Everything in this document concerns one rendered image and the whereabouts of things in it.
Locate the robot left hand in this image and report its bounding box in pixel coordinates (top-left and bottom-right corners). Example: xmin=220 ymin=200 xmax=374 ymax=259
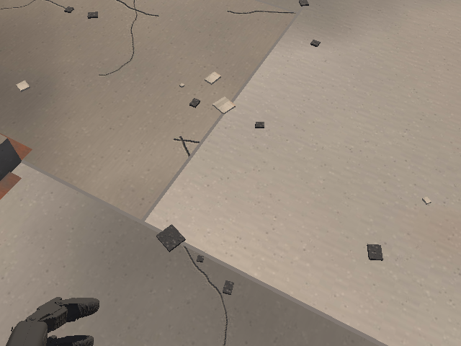
xmin=6 ymin=297 xmax=99 ymax=346

